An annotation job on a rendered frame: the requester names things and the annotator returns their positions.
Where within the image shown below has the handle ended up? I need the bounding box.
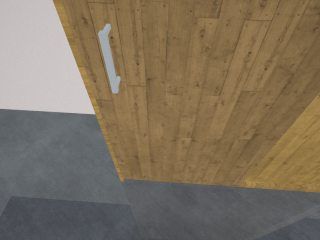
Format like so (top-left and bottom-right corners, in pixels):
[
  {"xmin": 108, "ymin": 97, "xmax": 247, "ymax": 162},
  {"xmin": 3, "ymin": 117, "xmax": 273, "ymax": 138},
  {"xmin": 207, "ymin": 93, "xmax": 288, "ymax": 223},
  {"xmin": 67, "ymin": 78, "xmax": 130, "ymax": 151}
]
[{"xmin": 98, "ymin": 23, "xmax": 121, "ymax": 94}]

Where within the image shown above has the wardrobe door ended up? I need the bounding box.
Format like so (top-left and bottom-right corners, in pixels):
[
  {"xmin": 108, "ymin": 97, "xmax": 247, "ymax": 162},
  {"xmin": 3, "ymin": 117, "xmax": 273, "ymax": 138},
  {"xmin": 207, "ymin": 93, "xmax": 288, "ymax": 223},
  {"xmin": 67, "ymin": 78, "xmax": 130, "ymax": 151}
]
[
  {"xmin": 62, "ymin": 0, "xmax": 320, "ymax": 187},
  {"xmin": 244, "ymin": 93, "xmax": 320, "ymax": 186}
]

